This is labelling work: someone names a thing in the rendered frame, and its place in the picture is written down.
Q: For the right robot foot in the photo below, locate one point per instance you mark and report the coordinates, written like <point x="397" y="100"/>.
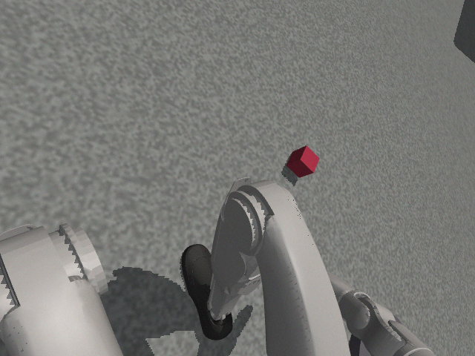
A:
<point x="197" y="272"/>

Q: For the right robot hand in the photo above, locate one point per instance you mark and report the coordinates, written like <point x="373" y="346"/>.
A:
<point x="339" y="286"/>

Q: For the right robot arm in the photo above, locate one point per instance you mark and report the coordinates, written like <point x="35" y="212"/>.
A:
<point x="377" y="328"/>

